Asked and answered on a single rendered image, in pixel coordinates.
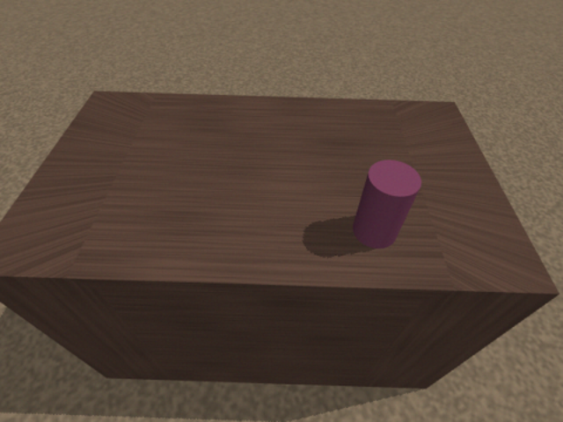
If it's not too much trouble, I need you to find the can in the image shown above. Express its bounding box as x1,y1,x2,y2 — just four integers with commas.
353,160,421,249

